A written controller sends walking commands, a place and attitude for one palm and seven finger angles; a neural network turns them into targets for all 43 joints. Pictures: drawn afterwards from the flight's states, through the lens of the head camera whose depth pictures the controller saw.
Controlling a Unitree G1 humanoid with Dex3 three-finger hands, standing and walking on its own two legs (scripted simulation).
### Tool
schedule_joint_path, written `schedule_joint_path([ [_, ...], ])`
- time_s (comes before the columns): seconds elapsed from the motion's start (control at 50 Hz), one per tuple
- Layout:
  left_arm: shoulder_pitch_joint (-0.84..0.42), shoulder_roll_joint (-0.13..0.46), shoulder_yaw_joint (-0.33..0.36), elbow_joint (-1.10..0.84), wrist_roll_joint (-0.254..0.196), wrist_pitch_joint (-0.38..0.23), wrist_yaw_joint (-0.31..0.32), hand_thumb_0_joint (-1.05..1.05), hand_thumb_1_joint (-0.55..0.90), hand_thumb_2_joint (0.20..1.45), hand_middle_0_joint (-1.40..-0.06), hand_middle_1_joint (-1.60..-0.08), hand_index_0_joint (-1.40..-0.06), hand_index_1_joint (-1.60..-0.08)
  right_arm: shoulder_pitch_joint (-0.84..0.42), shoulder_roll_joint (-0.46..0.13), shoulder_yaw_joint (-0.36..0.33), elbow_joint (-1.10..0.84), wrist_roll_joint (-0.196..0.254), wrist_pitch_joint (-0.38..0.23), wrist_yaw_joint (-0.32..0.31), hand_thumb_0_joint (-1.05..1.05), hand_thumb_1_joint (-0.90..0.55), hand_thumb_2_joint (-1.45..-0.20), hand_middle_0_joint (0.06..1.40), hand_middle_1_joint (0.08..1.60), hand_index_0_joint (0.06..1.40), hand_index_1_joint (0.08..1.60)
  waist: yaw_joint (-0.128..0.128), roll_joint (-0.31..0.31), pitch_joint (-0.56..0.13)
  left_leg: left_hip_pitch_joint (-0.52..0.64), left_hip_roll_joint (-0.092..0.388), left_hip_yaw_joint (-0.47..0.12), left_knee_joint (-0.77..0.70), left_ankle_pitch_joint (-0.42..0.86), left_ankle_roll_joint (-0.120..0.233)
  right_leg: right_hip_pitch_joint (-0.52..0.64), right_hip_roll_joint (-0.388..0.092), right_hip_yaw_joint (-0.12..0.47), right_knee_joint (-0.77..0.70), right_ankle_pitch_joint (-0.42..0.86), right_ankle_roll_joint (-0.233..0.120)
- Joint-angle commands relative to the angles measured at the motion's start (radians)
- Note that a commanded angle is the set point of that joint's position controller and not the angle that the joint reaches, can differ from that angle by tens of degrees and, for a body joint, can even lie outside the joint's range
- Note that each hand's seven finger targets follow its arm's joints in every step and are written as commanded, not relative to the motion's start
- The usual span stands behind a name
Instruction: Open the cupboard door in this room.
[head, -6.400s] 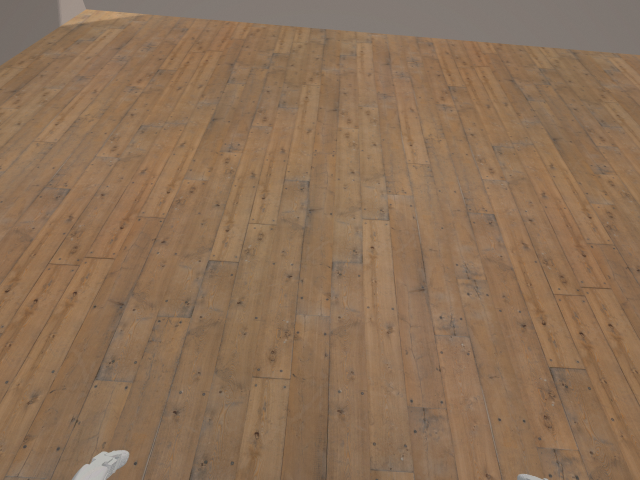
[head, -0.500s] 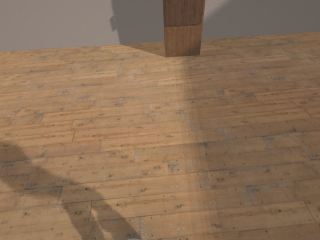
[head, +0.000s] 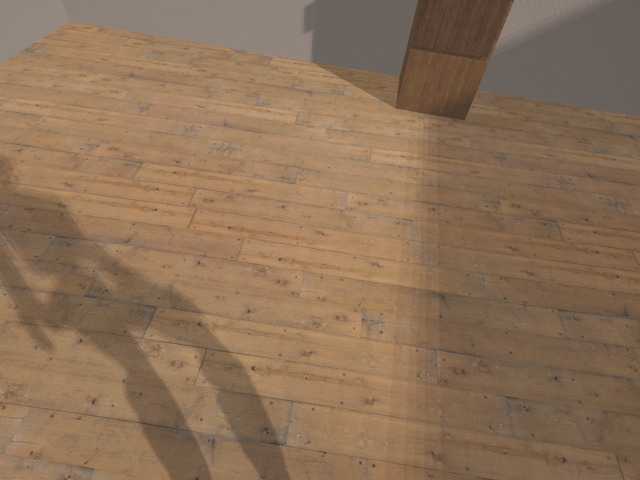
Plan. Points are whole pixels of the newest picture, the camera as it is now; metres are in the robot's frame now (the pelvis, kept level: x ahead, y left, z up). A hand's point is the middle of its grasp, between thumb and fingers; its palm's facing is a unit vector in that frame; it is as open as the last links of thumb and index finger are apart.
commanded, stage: turn or walk to find it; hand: left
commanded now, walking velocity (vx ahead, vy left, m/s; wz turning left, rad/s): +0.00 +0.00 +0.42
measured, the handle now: out of the picture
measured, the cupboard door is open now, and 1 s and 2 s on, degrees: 0 0 0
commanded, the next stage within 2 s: stand and wait in 0.02 s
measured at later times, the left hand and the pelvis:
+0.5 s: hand out of the picture +0.01 +0.13 -0.16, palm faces +0.09 -0.96 -0.25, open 7.3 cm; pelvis -0.03 -0.05 +0.00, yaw +4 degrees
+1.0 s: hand out of the picture -0.08 +0.15 -0.18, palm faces +0.19 -0.95 -0.24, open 7.4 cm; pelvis -0.07 -0.04 -0.01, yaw +8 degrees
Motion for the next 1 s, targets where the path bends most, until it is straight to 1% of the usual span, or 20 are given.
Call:
schedule_joint_path([
  [0.0,-0.039,0.057,0.013,-0.087,-0.002,-0.027,0.005,0.000,0.900,0.900,-0.200,-0.300,-0.200,-0.300,0.070,-0.212,-0.053,-0.045,-0.003,-0.021,-0.018,0.000,-0.900,-0.900,0.200,0.300,0.200,0.300,-0.041,0.156,-0.047,0.108,0.250,-0.241,-0.142,0.444,0.104,-0.104,-0.010,0.039,0.020,0.009,0.017],
  [0.08,-0.060,0.040,0.001,-0.099,-0.003,-0.028,0.009,0.000,0.900,0.900,-0.200,-0.300,-0.200,-0.300,0.089,-0.203,-0.056,-0.045,-0.006,-0.022,-0.020,0.000,-0.900,-0.900,0.200,0.300,0.200,0.300,-0.053,0.167,-0.081,0.148,0.255,-0.261,-0.128,0.455,0.121,-0.069,0.003,0.040,-0.086,-0.021,0.017],
  [0.16,-0.065,0.023,-0.012,-0.096,-0.006,-0.031,0.012,0.000,0.900,0.900,-0.200,-0.300,-0.200,-0.300,0.076,-0.196,-0.052,-0.036,-0.012,-0.019,-0.018,0.000,-0.900,-0.900,0.200,0.300,0.200,0.300,-0.049,0.193,-0.061,0.057,0.244,-0.278,-0.136,0.393,0.115,0.054,0.022,0.031,-0.242,-0.026,-0.001],
  [0.24,0.034,0.027,-0.017,-0.049,-0.007,-0.050,0.017,0.000,0.900,0.900,-0.200,-0.300,-0.200,-0.300,0.063,-0.173,-0.044,-0.022,-0.003,-0.022,-0.015,0.000,-0.900,-0.900,0.200,0.300,0.200,0.300,-0.001,0.133,-0.094,-0.035,0.185,-0.242,-0.069,0.289,0.057,0.278,0.031,0.016,-0.573,0.201,-0.014],
  [0.26,0.047,0.051,-0.016,-0.038,-0.003,-0.061,0.021,0.000,0.900,0.900,-0.200,-0.300,-0.200,-0.300,0.071,-0.142,-0.039,-0.015,0.004,-0.026,-0.012,0.000,-0.900,-0.900,0.200,0.300,0.200,0.300,0.001,0.071,-0.093,-0.095,0.138,-0.195,-0.022,0.205,0.010,0.357,-0.019,0.068,-0.650,0.265,-0.024],
  [0.28,0.042,0.103,-0.013,-0.035,0.001,-0.071,0.025,0.000,0.900,0.900,-0.200,-0.300,-0.200,-0.300,0.089,-0.096,-0.029,-0.015,0.013,-0.026,-0.008,0.000,-0.900,-0.900,0.200,0.300,0.200,0.300,-0.014,-0.073,-0.105,-0.168,0.072,-0.119,0.047,0.053,-0.038,0.401,-0.153,0.225,-0.694,0.265,-0.073],
  [0.3,0.022,0.144,-0.009,-0.044,-0.001,-0.073,0.024,0.000,0.900,0.900,-0.200,-0.300,-0.200,-0.300,0.076,-0.078,-0.019,-0.026,0.009,-0.021,-0.007,0.000,-0.900,-0.900,0.200,0.300,0.200,0.300,-0.016,-0.166,-0.039,-0.196,0.016,-0.062,0.079,-0.121,-0.065,0.305,-0.262,0.325,-0.742,0.249,-0.148],
  [0.32,0.005,0.140,-0.007,-0.054,-0.002,-0.072,0.021,0.000,0.900,0.900,-0.200,-0.300,-0.200,-0.300,0.057,-0.095,-0.024,-0.027,0.000,-0.010,-0.008,0.000,-0.900,-0.900,0.200,0.300,0.200,0.300,-0.005,-0.177,-0.007,-0.168,0.024,-0.066,0.146,-0.186,-0.065,0.220,-0.282,0.341,-0.773,0.208,-0.207],
  [0.34,-0.012,0.130,-0.003,-0.055,-0.002,-0.076,0.021,0.000,0.900,0.900,-0.200,-0.300,-0.200,-0.300,0.056,-0.109,-0.028,-0.019,-0.006,0.000,-0.008,0.000,-0.900,-0.900,0.200,0.300,0.200,0.300,-0.005,-0.230,0.027,-0.170,0.043,-0.072,0.209,-0.203,-0.062,0.176,-0.257,0.338,-0.789,0.193,-0.224],
  [0.36,-0.023,0.098,-0.011,-0.051,-0.002,-0.075,0.020,0.000,0.900,0.900,-0.200,-0.300,-0.200,-0.300,0.069,-0.112,-0.032,0.001,-0.006,0.002,-0.009,0.000,-0.900,-0.900,0.200,0.300,0.200,0.300,-0.015,-0.180,0.052,-0.163,0.046,-0.066,0.252,-0.185,-0.062,0.157,-0.234,0.305,-0.781,0.206,-0.229],
  [0.44,0.006,0.064,-0.018,-0.027,-0.005,-0.079,0.016,0.000,0.900,0.900,-0.200,-0.300,-0.200,-0.300,0.116,-0.075,-0.025,0.050,0.001,0.005,-0.010,0.000,-0.900,-0.900,0.200,0.300,0.200,0.300,-0.024,-0.084,0.015,-0.150,0.052,-0.017,0.306,-0.151,-0.076,0.229,-0.163,0.180,-0.720,0.417,-0.202],
  [0.58,0.054,0.084,-0.001,0.011,0.001,-0.076,0.022,0.000,0.900,0.900,-0.200,-0.300,-0.200,-0.300,0.084,-0.074,-0.022,0.056,0.008,0.002,-0.013,0.000,-0.900,-0.900,0.200,0.300,0.200,0.300,0.000,-0.112,-0.015,-0.129,0.074,0.006,0.207,-0.179,-0.088,0.287,-0.204,0.186,-0.679,0.529,-0.227],
  [0.64,0.045,0.095,0.006,0.015,-0.005,-0.070,0.025,0.000,0.900,0.900,-0.200,-0.300,-0.200,-0.300,0.122,-0.067,-0.017,0.073,0.009,-0.008,-0.015,0.000,-0.900,-0.900,0.200,0.300,0.200,0.300,-0.019,-0.081,-0.057,-0.026,0.068,0.017,0.040,-0.050,-0.085,0.281,-0.197,0.146,-0.610,0.531,-0.187],
  [0.68,0.038,0.067,0.006,0.006,-0.015,-0.060,0.022,0.000,0.900,0.900,-0.200,-0.300,-0.200,-0.300,0.143,-0.101,-0.022,0.081,0.006,-0.019,-0.013,0.000,-0.900,-0.900,0.200,0.300,0.200,0.300,-0.027,0.052,-0.076,0.081,0.127,-0.067,-0.073,0.139,-0.054,0.187,-0.120,0.065,-0.514,0.370,-0.113],
  [0.72,0.035,0.013,-0.006,-0.017,-0.014,-0.050,0.017,0.000,0.900,0.900,-0.200,-0.300,-0.200,-0.300,0.105,-0.174,-0.035,0.055,-0.004,-0.018,-0.017,0.000,-0.900,-0.900,0.200,0.300,0.200,0.300,-0.015,0.241,-0.034,0.027,0.306,-0.240,-0.136,0.277,0.047,0.103,-0.008,-0.050,-0.391,0.100,-0.040],
  [0.74,-0.015,0.016,-0.009,-0.016,-0.009,-0.038,0.019,0.000,0.900,0.900,-0.200,-0.300,-0.200,-0.300,0.090,-0.166,-0.036,0.057,-0.006,-0.017,-0.021,0.000,-0.900,-0.900,0.200,0.300,0.200,0.300,-0.035,0.326,0.009,-0.023,0.316,-0.279,-0.200,0.257,0.087,0.084,0.002,-0.044,-0.267,-0.028,-0.030],
  [0.8,-0.021,0.022,-0.002,-0.028,-0.004,-0.031,0.013,0.000,0.900,0.900,-0.200,-0.300,-0.200,-0.300,0.082,-0.164,-0.036,0.036,-0.007,-0.020,-0.028,0.000,-0.900,-0.900,0.200,0.300,0.200,0.300,-0.033,0.237,0.021,-0.020,0.308,-0.284,-0.175,0.349,0.126,0.010,-0.007,0.018,-0.112,-0.096,-0.032],
  [0.86,0.031,-0.037,-0.027,0.008,-0.004,-0.040,0.010,0.000,0.900,0.900,-0.200,-0.300,-0.200,-0.300,0.065,-0.154,-0.030,0.042,-0.009,-0.029,-0.034,0.000,-0.900,-0.900,0.200,0.300,0.200,0.300,-0.017,0.182,-0.050,0.074,0.258,-0.190,-0.139,0.375,0.108,0.049,-0.001,0.016,-0.239,-0.059,-0.026],
  [0.94,0.105,-0.025,-0.039,0.060,-0.001,-0.058,0.014,0.000,0.900,0.900,-0.200,-0.300,-0.200,-0.300,0.076,-0.137,-0.029,0.061,0.003,-0.034,-0.030,0.000,-0.900,-0.900,0.200,0.300,0.200,0.300,0.001,0.089,-0.063,0.033,0.184,-0.106,-0.058,0.276,0.028,0.243,0.009,0.001,-0.607,0.225,-0.020],
  [0.98,0.086,0.033,-0.037,0.064,-0.001,-0.073,0.020,0.000,0.900,0.900,-0.200,-0.300,-0.200,-0.300,0.090,-0.092,-0.020,0.061,0.013,-0.035,-0.023,0.000,-0.900,-0.900,0.200,0.300,0.200,0.300,-0.025,-0.012,-0.048,-0.029,0.117,-0.050,-0.024,0.155,-0.036,0.284,-0.091,0.144,-0.664,0.346,-0.063],
])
